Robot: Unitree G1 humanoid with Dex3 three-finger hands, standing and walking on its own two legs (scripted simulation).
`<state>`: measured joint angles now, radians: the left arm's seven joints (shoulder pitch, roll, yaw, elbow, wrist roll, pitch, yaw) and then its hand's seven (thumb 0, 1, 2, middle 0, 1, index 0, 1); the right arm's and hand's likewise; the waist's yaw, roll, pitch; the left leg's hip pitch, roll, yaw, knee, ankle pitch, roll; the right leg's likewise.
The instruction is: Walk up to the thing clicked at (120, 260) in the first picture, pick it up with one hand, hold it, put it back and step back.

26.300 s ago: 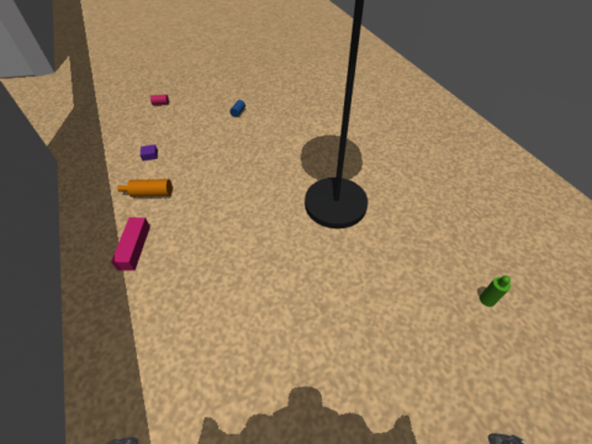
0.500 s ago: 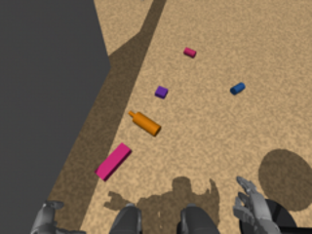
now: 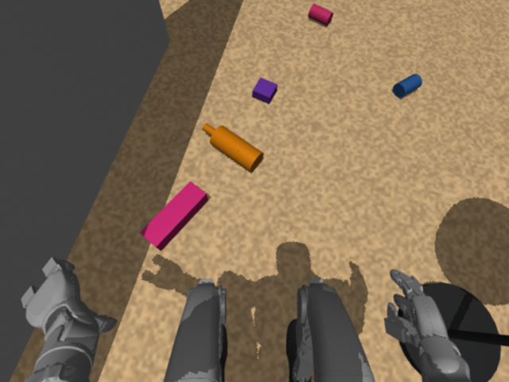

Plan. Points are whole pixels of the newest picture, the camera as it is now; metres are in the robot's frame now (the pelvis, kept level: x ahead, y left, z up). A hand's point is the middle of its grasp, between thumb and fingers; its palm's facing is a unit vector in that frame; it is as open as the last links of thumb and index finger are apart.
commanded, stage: rise first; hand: left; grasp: from above
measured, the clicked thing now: (175, 215) +0.50 +0.26 -0.55
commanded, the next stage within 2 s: none
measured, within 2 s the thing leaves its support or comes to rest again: neither
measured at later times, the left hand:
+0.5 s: hand (126, 249) +0.35 +0.32 -0.32, palm faces -0.20 -0.33 -0.92, open 14.2 cm
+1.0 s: hand (141, 229) +0.41 +0.32 -0.39, palm faces -0.22 -0.36 -0.91, open 14.1 cm
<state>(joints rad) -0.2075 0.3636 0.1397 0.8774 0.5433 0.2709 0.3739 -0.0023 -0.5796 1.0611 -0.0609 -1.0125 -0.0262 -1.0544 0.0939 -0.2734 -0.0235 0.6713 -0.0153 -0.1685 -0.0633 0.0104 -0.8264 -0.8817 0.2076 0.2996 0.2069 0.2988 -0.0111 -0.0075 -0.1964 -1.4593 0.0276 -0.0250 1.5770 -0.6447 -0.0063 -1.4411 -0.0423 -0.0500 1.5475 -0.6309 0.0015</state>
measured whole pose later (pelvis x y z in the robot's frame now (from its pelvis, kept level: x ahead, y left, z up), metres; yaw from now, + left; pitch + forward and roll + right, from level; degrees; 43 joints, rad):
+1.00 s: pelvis -0.05 +0.01 -0.24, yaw -5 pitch +36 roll -6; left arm -1.09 0.73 0.37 1.57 0.81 0.32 0.50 0.00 -0.56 1.01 -0.08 -1.07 -0.09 -1.07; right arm 0.15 -0.31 0.04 0.85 -0.13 -0.28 0.23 0.01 -0.91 -0.91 0.20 0.30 0.20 0.30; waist -0.21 0.03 -0.03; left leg -2.29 0.04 -0.08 2.36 -0.70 0.02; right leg -2.25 -0.03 -0.06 2.29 -0.66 0.01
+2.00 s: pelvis -0.05 +0.01 -0.27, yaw -9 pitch +33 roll -9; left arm -1.21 0.90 0.38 1.68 0.86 0.32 0.53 0.00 -0.59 1.01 -0.10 -1.06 -0.08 -1.08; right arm 0.18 -0.35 0.15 0.80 -0.16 -0.31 0.30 0.00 -0.92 -0.91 0.20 0.30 0.20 0.30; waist -0.30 -0.01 0.07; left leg -2.37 0.05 -0.14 2.47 -0.70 0.02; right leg -2.30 -0.01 -0.11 2.34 -0.63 0.02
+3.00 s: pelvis -0.05 +0.01 -0.26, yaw -11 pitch +32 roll -11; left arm -1.26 1.01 0.33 1.68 0.84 0.35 0.52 0.00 -0.58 1.00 -0.09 -1.08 -0.09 -1.09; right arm 0.18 -0.36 0.23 0.75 -0.16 -0.34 0.30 0.00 -0.92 -0.91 0.20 0.30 0.20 0.30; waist -0.34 -0.06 0.11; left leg -2.35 0.05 -0.18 2.47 -0.71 0.02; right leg -2.27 0.00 -0.14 2.32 -0.62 0.03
